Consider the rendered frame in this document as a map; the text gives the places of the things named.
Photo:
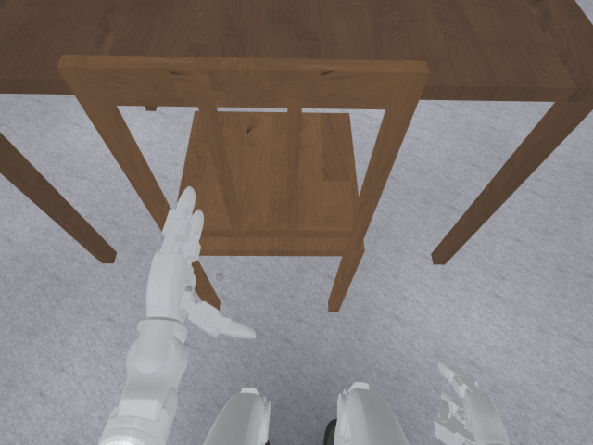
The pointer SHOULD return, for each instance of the robot right hand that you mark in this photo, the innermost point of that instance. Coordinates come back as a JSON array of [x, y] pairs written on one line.
[[477, 420]]

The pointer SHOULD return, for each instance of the table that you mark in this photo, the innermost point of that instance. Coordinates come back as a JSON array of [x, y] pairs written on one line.
[[476, 50]]

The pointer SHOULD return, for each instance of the right robot shin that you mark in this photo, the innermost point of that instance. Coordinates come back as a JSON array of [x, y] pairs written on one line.
[[337, 438]]

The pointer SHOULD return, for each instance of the left robot thigh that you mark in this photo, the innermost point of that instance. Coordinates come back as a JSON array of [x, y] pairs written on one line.
[[244, 420]]

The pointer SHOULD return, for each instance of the chair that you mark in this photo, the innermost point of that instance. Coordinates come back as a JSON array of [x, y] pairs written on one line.
[[268, 183]]

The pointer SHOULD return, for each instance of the robot left forearm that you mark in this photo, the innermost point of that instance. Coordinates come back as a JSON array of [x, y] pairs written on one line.
[[156, 361]]

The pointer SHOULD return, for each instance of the robot left hand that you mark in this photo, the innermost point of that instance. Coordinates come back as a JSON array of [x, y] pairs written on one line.
[[171, 272]]

